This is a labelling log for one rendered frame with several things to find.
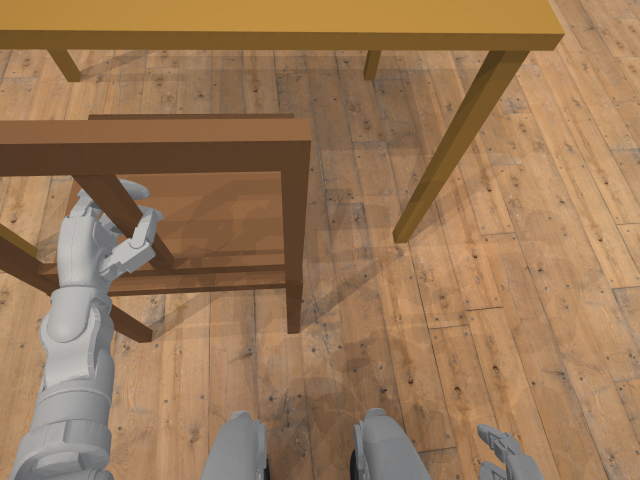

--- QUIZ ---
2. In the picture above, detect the left robot thigh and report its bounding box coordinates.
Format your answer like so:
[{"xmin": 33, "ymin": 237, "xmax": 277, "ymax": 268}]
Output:
[{"xmin": 200, "ymin": 418, "xmax": 267, "ymax": 480}]

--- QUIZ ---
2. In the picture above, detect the chair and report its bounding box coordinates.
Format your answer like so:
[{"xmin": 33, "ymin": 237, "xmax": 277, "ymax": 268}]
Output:
[{"xmin": 0, "ymin": 113, "xmax": 311, "ymax": 343}]

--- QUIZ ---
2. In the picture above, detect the robot left forearm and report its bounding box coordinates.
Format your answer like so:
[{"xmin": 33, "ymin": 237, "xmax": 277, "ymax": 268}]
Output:
[{"xmin": 8, "ymin": 285, "xmax": 115, "ymax": 480}]

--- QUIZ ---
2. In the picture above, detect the table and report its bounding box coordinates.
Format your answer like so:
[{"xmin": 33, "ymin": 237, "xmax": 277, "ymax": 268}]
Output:
[{"xmin": 0, "ymin": 0, "xmax": 565, "ymax": 258}]

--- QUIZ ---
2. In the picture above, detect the robot left hand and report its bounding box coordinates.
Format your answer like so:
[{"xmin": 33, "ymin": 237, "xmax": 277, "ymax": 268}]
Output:
[{"xmin": 57, "ymin": 178, "xmax": 164, "ymax": 294}]

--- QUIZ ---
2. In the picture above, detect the robot right hand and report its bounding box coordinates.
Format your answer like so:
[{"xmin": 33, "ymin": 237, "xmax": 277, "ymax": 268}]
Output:
[{"xmin": 477, "ymin": 424, "xmax": 545, "ymax": 480}]

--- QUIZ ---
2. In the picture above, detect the robot right shin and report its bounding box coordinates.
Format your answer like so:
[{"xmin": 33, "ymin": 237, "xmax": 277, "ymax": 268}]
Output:
[{"xmin": 358, "ymin": 408, "xmax": 386, "ymax": 480}]

